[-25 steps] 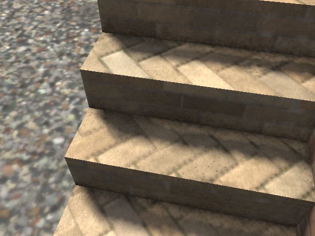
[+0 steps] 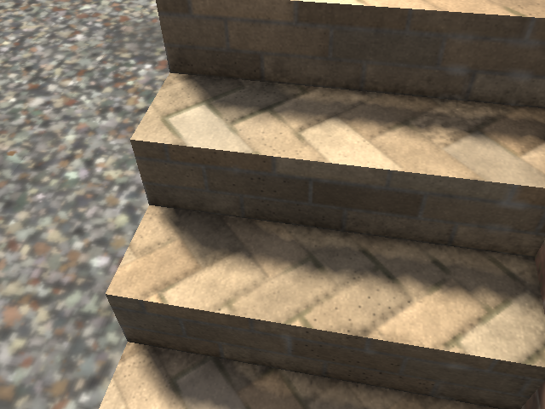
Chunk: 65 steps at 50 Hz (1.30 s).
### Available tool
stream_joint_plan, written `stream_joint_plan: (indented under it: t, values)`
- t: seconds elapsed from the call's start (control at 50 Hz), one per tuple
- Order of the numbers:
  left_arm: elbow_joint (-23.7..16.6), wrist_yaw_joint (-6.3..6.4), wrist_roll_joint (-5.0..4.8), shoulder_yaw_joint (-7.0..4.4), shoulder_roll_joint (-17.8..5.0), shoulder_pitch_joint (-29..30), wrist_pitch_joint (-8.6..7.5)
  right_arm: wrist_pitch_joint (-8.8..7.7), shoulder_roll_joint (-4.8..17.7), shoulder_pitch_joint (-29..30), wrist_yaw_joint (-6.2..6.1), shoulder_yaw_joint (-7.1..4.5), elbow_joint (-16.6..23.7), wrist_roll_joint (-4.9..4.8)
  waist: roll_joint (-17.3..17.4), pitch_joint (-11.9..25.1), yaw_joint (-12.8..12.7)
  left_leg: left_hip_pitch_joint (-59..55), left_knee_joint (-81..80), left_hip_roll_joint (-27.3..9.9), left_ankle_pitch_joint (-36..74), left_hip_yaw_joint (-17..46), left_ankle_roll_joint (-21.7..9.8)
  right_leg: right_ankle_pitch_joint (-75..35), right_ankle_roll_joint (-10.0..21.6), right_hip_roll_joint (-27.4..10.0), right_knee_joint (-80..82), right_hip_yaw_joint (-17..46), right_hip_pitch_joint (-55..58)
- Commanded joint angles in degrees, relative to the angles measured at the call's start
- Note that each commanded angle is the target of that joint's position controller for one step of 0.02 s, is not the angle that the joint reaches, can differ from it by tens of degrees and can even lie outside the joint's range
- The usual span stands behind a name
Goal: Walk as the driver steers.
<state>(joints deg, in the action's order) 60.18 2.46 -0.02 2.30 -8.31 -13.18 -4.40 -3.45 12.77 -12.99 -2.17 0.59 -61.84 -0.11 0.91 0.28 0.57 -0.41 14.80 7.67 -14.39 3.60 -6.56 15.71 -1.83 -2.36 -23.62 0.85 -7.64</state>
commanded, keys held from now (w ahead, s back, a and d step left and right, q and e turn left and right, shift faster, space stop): w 1.00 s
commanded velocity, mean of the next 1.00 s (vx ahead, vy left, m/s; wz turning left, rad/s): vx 0.48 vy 0.00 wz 0.00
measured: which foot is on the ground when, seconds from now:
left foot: down 0.00-1.00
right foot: down 0.00-1.00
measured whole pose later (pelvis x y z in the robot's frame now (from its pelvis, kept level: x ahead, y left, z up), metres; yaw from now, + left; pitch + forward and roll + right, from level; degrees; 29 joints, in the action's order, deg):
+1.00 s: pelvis -0.02 -0.01 +0.01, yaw +0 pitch +0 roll +0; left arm 57.1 1.0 -0.1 2.8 -12.0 -5.2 -4.5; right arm -4.3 15.1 -7.1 -1.3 1.6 -62.1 0.0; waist 0.4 0.5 0.3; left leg -0.9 8.8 5.5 -9.1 4.4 -4.9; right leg 7.8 -1.2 -0.8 -12.8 0.2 -4.8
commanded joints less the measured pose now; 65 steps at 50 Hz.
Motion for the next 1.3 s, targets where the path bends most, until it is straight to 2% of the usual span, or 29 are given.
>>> stream_joint_plan:
  t: [0.02, 0.2, 0.26, 0.42, 0.44, 0.56, 0.86, 0.88, 0.96, 1.08, 1.1, 1.3]
  values:
    - [-2.2, 0.0, -0.36, -0.49, -4.8, -1.3, -0.58, -0.97, 6.4, -1.3, -0.22, -1.0, 2.2, -0.08, -2.5, 0.8, -0.2, -2.7, 3.5, -11.8, 42.3, 6.0, -1.2, -21.8, 3.5, -2.8, 0.5, 2.0, -0.7]
    - [-4.7, -0.23, -0.51, -0.44, -6.3, 4.4, -0.58, -1.1, 6.5, 3.1, -0.08, -0.61, 4.0, -0.06, -2.0, 2.8, -0.2, -2.6, 1.4, -12.4, 39.2, 5.5, 0.7, -26.3, 3.4, -3.8, 4.2, 3.2, 3.1]
    - [-5.1, -0.62, -0.25, -0.26, -6.3, 5.3, -0.58, -1.02, 6.4, 3.6, -0.02, -0.45, 4.4, 0.14, -1.8, 3.6, 0.1, -2.3, 0.2, -12.5, 35.7, 5.3, 1.5, -26.3, 3.4, -4.0, 5.8, 3.5, 4.2]
    - [-5.5, -1.11, -0.16, -0.3, -7.8, 8.4, -0.69, -1.15, 7.1, 6.0, 0.35, -0.09, 4.7, 0.19, -1.3, 2.3, -0.2, -0.7, -2.9, -12.7, 27.8, 5.7, 2.1, -21.5, 3.2, -4.2, 9.1, 4.1, 4.4]
    - [-6.1, -1.26, -0.12, -0.71, -8.8, 9.1, -0.49, -1.2, 7.0, 5.9, 0.23, -0.17, 4.0, -0.15, -1.3, 3.1, 0.0, -0.5, -2.7, -12.6, 26.2, 5.5, 1.9, -21.3, 3.1, -4.2, 9.2, 4.1, 5.1]
    - [-6.3, -1.48, 0.01, -0.99, -9.0, 10.3, -0.38, -1.34, 7.5, 6.7, -0.02, -0.19, 3.0, -0.11, -1.7, 1.0, -0.1, 2.2, -4.9, -12.1, 18.3, 6.0, 1.9, -16.8, 2.5, -3.9, 11.1, 4.6, 5.3]
    - [-6.7, -1.55, -0.07, -1.02, -9.4, 11.0, -0.44, -1.44, 8.4, 7.2, 0.19, -0.16, 1.2, -0.02, -1.0, 2.1, -0.3, 1.7, -5.1, -13.0, 22.4, 6.8, 1.8, -16.7, 1.3, -4.0, 11.0, 4.1, 5.1]
    - [-6.3, -1.45, -0.1, -0.72, -8.9, 10.6, -0.66, -1.46, 8.8, 7.5, 0.4, -0.07, 1.7, 0.2, -0.9, 1.0, -0.5, 1.5, -5.5, -13.1, 23.4, 7.2, 2.0, -16.2, 1.3, -4.0, 11.2, 4.1, 4.0]
    - [-6.0, -1.27, -0.13, -0.51, -9.4, 10.5, -0.88, -1.46, 9.2, 7.5, 0.76, -0.07, 2.1, 0.1, -1.0, 2.1, -0.4, 0.1, -5.2, -13.2, 25.1, 7.2, 2.0, -16.3, 1.3, -4.0, 11.0, 4.0, 3.7]
    - [-5.9, -1.27, -0.19, -0.21, -9.4, 10.5, -0.84, -1.44, 9.5, 7.8, 0.78, 0.06, 2.3, 0.03, -1.1, 2.4, -0.4, -0.5, -5.2, -13.2, 25.6, 7.3, 1.9, -16.4, 0.9, -4.1, 10.9, 3.9, 3.3]
    - [-5.6, -1.06, -0.46, -0.19, -9.6, 10.3, -0.87, -1.39, 9.3, 7.8, 0.72, 0.23, 2.4, 0.03, -1.0, 2.4, -0.5, -0.8, -5.3, -13.3, 26.0, 7.5, 1.9, -16.1, 1.0, -4.1, 10.8, 3.9, 3.2]
    - [-5.1, -1.04, -0.37, 0.29, -9.8, 9.8, -0.78, -1.23, 10.2, 8.0, 0.83, 0.5, 2.6, -0.02, -1.2, 2.3, -0.6, -1.4, -5.2, -13.2, 27.1, 7.9, 1.8, -16.0, 0.7, -4.3, 10.5, 3.7, 2.7]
